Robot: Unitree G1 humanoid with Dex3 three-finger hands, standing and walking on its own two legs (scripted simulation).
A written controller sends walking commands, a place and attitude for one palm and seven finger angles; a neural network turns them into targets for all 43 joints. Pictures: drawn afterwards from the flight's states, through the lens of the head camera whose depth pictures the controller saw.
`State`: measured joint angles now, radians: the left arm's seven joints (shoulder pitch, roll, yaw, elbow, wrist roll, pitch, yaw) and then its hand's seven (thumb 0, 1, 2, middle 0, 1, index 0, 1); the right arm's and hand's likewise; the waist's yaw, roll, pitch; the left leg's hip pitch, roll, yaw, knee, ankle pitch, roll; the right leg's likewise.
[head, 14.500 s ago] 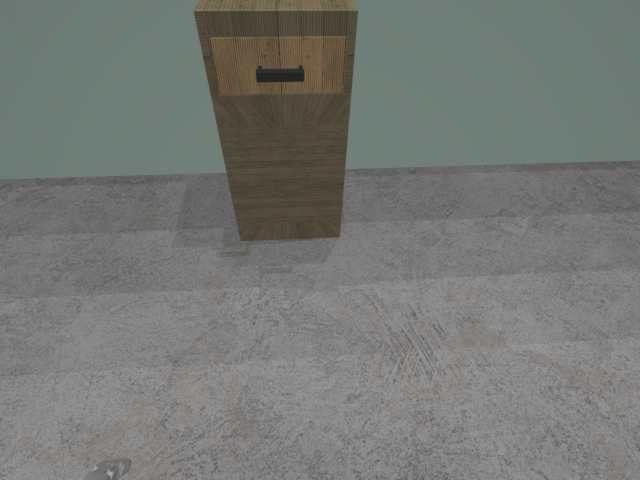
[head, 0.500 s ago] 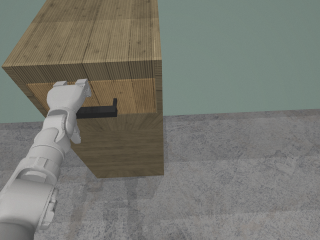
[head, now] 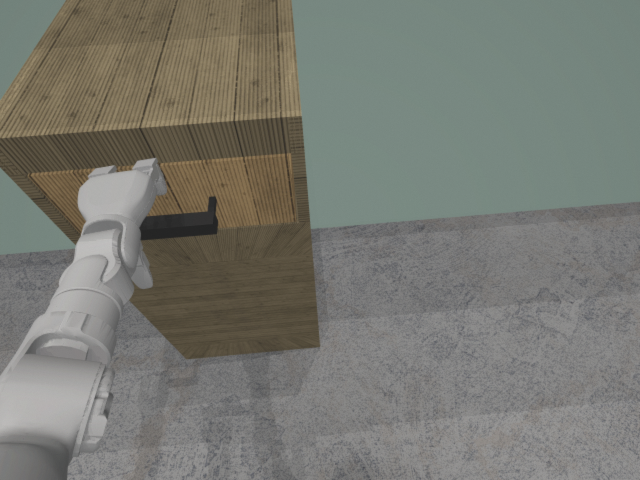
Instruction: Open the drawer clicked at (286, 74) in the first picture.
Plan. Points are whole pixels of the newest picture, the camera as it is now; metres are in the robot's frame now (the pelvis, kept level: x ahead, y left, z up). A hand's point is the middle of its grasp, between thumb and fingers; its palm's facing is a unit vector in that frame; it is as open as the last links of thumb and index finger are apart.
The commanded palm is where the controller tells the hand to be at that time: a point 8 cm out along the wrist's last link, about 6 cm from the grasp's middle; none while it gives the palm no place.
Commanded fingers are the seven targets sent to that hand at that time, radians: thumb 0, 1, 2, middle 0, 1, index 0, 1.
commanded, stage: move the hooked fingers above the handle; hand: left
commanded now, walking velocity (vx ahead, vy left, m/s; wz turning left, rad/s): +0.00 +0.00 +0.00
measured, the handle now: (174, 215) +0.51 +0.22 -0.01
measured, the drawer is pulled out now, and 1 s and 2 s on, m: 0.00 0.00 0.00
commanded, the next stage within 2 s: lower the fingers behind the handle in 0.86 s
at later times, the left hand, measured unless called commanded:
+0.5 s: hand (140, 216) +0.46 +0.24 +0.05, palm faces -0.02 -0.01 -1.00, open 13.6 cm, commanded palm +0.43 +0.24 +0.11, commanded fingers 0.00 -0.50 0.30 -0.30 -1.20 -0.30 -1.20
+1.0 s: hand (162, 205) +0.47 +0.21 +0.06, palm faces +0.06 -0.02 -1.00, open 13.4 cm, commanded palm +0.44 +0.24 +0.10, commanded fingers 0.00 -0.50 0.30 -0.30 -1.20 -0.30 -1.20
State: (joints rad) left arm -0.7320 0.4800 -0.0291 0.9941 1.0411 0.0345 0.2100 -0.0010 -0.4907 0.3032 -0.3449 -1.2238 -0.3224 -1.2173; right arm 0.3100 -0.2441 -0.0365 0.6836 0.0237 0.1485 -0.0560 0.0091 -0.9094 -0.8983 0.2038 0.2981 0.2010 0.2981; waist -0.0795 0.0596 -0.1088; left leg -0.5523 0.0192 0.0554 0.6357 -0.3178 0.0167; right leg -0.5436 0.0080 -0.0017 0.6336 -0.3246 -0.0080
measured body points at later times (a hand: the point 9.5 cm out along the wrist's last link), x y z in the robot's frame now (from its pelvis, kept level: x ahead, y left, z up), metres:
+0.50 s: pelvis +0.00 +0.00 +0.00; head +0.07 -0.02 +0.44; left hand +0.46 +0.24 +0.11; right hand +0.05 -0.26 -0.14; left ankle -0.01 +0.11 -0.72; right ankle -0.02 -0.11 -0.72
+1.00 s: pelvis +0.00 +0.01 -0.01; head +0.07 -0.01 +0.44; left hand +0.46 +0.21 +0.11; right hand +0.05 -0.26 -0.15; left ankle -0.01 +0.11 -0.72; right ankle -0.02 -0.11 -0.72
